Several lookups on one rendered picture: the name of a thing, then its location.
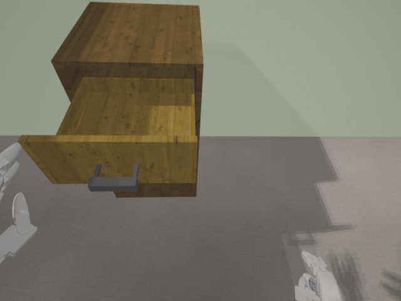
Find robot right hand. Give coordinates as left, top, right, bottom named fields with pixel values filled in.
left=294, top=251, right=343, bottom=301

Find cabinet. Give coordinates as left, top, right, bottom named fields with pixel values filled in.
left=51, top=2, right=204, bottom=198

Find drawer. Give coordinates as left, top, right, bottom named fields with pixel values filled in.
left=18, top=77, right=197, bottom=184

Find handle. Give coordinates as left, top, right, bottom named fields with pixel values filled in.
left=88, top=164, right=139, bottom=191

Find robot left hand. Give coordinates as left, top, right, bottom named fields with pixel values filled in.
left=0, top=143, right=37, bottom=264

